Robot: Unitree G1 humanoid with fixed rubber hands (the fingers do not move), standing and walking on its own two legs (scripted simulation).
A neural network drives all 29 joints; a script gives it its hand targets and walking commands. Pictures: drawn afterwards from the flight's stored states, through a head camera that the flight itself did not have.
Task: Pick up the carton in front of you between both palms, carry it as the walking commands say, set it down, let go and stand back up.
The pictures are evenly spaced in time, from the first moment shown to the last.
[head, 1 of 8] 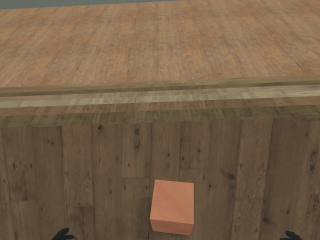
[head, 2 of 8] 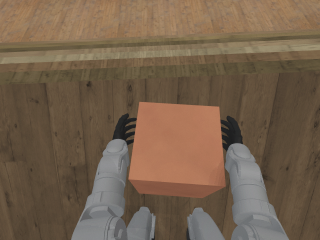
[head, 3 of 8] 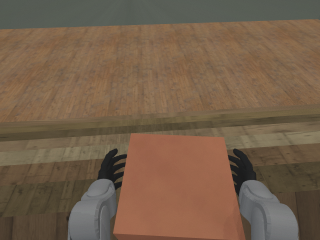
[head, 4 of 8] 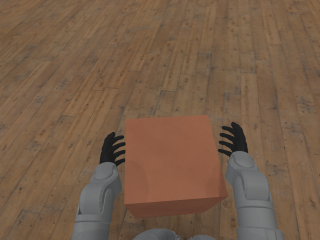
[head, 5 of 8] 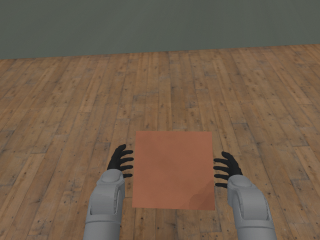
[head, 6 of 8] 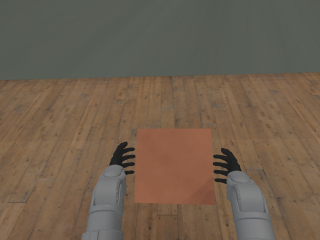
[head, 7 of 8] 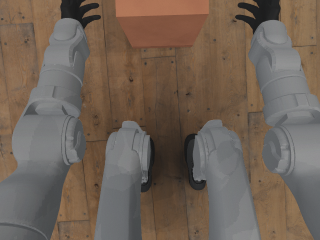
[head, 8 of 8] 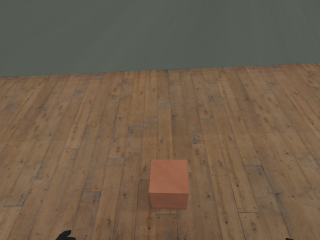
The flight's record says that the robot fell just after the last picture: no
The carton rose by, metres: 0.68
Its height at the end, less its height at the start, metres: -1.41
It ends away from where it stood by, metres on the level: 6.99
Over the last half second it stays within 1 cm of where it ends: yes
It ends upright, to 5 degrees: yes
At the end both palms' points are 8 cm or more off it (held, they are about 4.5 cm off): yes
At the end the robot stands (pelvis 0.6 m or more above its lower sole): yes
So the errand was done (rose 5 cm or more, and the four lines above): yes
